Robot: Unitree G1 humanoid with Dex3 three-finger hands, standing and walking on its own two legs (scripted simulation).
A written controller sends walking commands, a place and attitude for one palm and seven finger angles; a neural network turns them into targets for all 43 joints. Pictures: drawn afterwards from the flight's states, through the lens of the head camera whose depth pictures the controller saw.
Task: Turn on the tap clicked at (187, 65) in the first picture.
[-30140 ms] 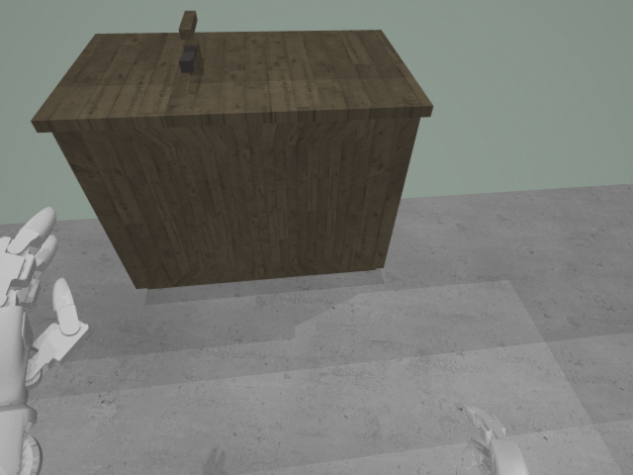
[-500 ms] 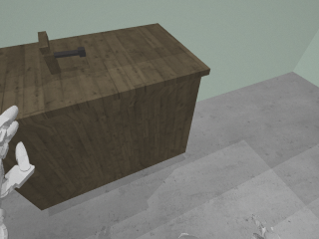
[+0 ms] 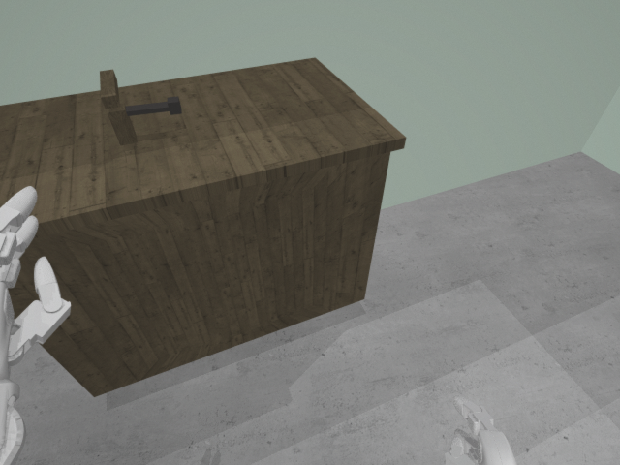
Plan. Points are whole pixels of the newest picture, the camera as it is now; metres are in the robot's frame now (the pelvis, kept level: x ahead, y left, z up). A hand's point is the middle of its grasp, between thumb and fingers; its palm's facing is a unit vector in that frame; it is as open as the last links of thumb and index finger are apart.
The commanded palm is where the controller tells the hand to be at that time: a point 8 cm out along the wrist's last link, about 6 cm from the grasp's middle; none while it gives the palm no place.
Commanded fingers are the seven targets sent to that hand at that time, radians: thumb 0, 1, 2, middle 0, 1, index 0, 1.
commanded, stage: stop stepping back and stand still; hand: left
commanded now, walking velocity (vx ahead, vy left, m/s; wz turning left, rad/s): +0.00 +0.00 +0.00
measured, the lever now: (174, 105) +0.80 +0.33 +0.09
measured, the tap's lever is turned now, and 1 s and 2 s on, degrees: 83 83 83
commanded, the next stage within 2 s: stand and check the lever's angle in 0.98 s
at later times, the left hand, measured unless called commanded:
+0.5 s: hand (106, 298) +0.24 +0.22 +0.16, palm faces +0.38 -0.84 -0.39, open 7.4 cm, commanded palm +0.19 +0.26 +0.18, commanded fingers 0.00 0.90 0.90 -0.20 -0.30 -0.20 -0.30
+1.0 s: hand (98, 288) +0.26 +0.24 +0.16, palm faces +0.38 -0.85 -0.37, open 7.4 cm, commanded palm +0.20 +0.28 +0.18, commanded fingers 0.00 0.90 0.90 -0.20 -0.30 -0.20 -0.30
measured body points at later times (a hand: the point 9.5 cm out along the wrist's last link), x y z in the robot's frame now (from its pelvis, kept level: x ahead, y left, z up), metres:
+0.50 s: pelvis +0.03 -0.02 +0.01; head +0.04 -0.02 +0.46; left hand +0.22 +0.27 +0.18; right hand +0.20 -0.25 -0.08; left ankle +0.05 +0.11 -0.73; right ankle +0.05 -0.11 -0.73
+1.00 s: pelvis +0.04 +0.00 +0.01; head +0.05 -0.01 +0.46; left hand +0.23 +0.28 +0.18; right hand +0.22 -0.23 -0.07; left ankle +0.05 +0.11 -0.73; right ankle +0.05 -0.11 -0.73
